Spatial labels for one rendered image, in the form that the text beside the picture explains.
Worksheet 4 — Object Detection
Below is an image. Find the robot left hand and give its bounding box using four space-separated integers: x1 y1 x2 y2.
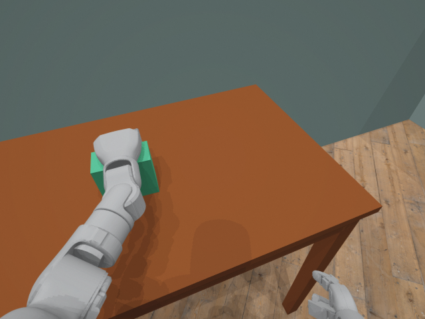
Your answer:
94 128 142 165

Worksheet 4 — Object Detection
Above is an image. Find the table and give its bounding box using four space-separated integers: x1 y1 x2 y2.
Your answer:
0 84 382 319

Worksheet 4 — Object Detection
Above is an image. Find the robot right hand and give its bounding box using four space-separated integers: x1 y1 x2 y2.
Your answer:
308 270 358 319

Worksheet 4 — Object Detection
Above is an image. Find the sponge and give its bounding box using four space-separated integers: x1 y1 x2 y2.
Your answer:
90 141 159 196

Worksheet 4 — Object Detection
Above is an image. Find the left robot forearm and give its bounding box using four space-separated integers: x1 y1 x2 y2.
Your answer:
27 156 146 306

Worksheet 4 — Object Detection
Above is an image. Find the robot left upper arm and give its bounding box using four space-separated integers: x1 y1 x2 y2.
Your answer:
0 254 112 319

